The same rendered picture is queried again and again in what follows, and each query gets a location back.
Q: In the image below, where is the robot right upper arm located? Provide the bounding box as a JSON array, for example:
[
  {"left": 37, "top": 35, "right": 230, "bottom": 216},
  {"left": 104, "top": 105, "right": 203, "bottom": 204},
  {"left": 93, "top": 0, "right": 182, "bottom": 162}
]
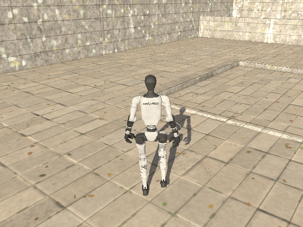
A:
[{"left": 161, "top": 95, "right": 173, "bottom": 122}]

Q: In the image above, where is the robot right hand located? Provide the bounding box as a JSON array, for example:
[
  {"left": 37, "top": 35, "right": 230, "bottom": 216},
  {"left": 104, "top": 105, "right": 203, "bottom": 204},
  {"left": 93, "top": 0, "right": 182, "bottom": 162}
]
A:
[{"left": 169, "top": 136, "right": 180, "bottom": 148}]

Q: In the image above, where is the robot left upper arm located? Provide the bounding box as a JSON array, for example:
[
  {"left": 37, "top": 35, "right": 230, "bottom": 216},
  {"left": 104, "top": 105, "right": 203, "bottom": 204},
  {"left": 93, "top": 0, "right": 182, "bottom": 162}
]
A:
[{"left": 129, "top": 96, "right": 141, "bottom": 122}]

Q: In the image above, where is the left robot forearm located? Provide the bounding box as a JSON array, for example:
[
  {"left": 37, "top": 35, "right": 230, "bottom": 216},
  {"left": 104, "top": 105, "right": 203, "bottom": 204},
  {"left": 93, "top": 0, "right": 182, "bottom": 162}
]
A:
[{"left": 125, "top": 115, "right": 134, "bottom": 134}]

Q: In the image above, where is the right robot foot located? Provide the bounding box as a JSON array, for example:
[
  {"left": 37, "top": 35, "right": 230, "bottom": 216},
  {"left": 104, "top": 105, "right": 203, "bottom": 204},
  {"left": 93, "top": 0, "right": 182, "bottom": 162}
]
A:
[{"left": 160, "top": 179, "right": 167, "bottom": 188}]

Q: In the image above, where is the robot left shin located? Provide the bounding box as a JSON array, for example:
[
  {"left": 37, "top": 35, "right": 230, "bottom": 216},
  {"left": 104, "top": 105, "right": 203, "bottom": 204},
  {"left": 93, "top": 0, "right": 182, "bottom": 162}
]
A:
[{"left": 139, "top": 159, "right": 147, "bottom": 189}]

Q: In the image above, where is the robot left hand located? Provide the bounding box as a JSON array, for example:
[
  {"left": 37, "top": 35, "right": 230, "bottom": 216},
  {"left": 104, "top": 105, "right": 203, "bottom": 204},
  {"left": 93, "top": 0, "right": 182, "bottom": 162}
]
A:
[{"left": 124, "top": 133, "right": 135, "bottom": 143}]

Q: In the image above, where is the right robot forearm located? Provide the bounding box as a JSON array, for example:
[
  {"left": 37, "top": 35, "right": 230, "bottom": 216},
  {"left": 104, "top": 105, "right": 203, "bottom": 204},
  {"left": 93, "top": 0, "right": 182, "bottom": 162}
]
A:
[{"left": 169, "top": 115, "right": 179, "bottom": 137}]

